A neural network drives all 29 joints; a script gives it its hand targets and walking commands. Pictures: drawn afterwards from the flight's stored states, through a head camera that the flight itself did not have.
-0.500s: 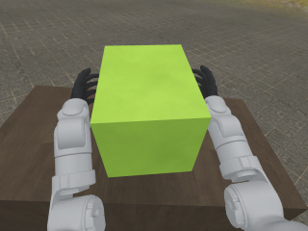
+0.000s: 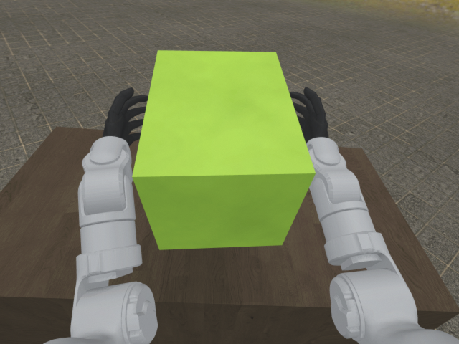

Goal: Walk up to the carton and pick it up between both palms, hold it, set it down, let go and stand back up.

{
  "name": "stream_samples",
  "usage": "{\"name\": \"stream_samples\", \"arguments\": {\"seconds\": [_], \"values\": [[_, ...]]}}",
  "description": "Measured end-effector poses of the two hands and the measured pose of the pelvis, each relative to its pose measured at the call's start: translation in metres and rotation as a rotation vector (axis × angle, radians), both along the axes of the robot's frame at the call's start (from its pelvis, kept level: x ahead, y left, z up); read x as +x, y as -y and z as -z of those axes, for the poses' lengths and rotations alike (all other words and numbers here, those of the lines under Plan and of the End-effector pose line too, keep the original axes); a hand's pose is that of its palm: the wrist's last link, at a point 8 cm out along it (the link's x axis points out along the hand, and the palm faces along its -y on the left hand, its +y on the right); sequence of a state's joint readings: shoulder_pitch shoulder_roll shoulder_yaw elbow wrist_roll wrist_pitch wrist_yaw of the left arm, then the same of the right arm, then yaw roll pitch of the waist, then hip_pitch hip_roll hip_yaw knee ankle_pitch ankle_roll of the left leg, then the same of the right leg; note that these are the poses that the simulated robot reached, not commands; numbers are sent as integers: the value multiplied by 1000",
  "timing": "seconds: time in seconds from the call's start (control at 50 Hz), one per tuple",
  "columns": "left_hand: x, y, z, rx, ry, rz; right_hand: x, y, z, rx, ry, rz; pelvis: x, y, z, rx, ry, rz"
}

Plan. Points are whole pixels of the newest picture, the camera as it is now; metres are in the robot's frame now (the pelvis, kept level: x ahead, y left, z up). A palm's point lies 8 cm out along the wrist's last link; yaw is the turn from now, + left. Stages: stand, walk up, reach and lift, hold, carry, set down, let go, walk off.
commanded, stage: set down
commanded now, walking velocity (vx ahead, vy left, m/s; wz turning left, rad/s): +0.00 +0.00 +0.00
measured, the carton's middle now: (219, 147) +0.40 +0.00 +0.17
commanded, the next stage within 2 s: none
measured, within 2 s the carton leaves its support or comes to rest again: neither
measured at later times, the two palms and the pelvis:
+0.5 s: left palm (122, 149) +0.39 +0.17 +0.16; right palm (296, 153) +0.39 -0.14 +0.17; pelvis +0.02 +0.01 +0.00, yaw +0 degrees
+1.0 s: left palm (124, 153) +0.40 +0.18 +0.15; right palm (295, 163) +0.38 -0.14 +0.15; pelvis +0.02 +0.02 +0.00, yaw +0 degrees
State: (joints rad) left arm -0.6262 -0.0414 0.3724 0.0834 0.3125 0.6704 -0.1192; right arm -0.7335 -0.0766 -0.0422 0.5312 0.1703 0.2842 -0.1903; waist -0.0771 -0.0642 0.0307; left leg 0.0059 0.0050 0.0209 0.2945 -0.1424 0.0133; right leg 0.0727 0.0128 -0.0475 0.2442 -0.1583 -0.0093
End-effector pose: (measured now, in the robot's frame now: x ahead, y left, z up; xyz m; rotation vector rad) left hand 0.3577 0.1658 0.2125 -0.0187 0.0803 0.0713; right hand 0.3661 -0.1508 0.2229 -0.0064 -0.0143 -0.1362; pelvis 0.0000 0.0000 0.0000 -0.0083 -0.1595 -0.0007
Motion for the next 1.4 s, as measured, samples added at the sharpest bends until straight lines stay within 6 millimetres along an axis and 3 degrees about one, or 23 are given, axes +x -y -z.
{"name": "stream_samples", "arguments": {"seconds": [0.14, 0.34, 0.56, 0.78, 1.0, 1.2, 1.4], "values": [[12, -7, 3, 32, 24, 38, 5, -6, 15, -23, 28, 28, 2, -5, -1, 2, 10, 0], [21, -14, 49, 39, -11, 43, 10, -13, 63, -32, 3, 35, 11, -11, 0, -6, -2, -2], [38, -6, 46, 54, 17, 52, 22, -6, 53, -49, 37, 54, 22, -12, 0, -10, -18, -5], [41, 4, 70, 80, -66, 105, 12, 3, 86, -32, -41, 91, 22, -15, 0, -7, -13, -6], [45, -10, 67, 45, -51, 117, 15, -10, 72, -85, -24, 101, 16, -15, -1, -4, -24, -2], [53, -8, 92, 52, -115, 159, 10, -9, 100, -59, -85, 139, 12, -24, -1, -10, -55, 7], [77, -2, 89, 64, -101, 186, 23, -5, 103, -44, -68, 175, 21, -32, -1, -10, -106, 24]]}}
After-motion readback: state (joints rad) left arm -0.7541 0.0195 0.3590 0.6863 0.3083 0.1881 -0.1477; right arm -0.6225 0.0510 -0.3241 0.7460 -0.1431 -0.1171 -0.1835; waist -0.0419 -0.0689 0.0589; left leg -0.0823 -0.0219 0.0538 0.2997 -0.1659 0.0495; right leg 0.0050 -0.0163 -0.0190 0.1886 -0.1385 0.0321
